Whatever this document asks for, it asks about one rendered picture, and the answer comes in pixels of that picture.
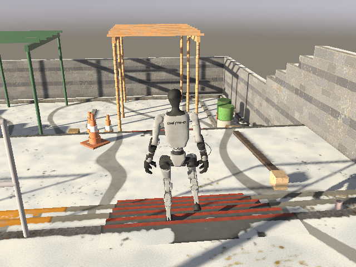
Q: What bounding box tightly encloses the robot left hand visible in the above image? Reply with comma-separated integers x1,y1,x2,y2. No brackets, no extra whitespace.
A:
144,160,156,174

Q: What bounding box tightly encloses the left robot forearm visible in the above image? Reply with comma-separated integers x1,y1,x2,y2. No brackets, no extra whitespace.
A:
145,138,157,162

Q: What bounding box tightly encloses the robot right upper arm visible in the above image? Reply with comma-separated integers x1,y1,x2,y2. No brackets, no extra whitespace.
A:
187,112,202,143

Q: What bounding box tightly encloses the robot right hand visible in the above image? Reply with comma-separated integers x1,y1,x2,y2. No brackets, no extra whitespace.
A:
196,159,209,174

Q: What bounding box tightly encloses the right robot foot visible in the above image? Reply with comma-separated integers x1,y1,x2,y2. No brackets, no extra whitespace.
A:
194,203,201,211

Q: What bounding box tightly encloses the robot right shin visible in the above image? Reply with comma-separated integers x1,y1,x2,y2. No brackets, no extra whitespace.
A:
190,170,199,204

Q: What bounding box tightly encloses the right robot forearm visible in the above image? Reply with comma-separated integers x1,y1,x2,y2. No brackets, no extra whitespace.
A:
197,135,208,161

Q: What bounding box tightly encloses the robot left upper arm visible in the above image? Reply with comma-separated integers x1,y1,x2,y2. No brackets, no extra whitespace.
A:
151,113,164,146

